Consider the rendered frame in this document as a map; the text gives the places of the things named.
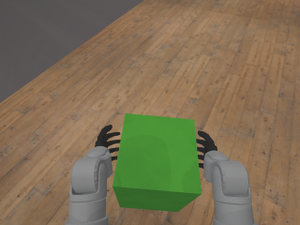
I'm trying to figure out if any left robot forearm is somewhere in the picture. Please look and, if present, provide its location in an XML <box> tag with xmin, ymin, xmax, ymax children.
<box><xmin>64</xmin><ymin>146</ymin><xmax>113</xmax><ymax>225</ymax></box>

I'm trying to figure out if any right robot forearm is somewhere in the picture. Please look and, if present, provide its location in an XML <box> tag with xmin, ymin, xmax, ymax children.
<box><xmin>203</xmin><ymin>150</ymin><xmax>258</xmax><ymax>225</ymax></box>

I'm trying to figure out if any robot right hand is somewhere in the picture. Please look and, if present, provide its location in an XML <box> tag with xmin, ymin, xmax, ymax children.
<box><xmin>196</xmin><ymin>130</ymin><xmax>218</xmax><ymax>168</ymax></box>

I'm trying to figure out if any carton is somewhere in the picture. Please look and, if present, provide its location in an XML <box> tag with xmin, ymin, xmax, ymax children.
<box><xmin>112</xmin><ymin>113</ymin><xmax>202</xmax><ymax>212</ymax></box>

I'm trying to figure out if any robot left hand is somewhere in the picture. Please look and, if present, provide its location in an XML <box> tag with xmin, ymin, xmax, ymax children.
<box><xmin>95</xmin><ymin>125</ymin><xmax>121</xmax><ymax>161</ymax></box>

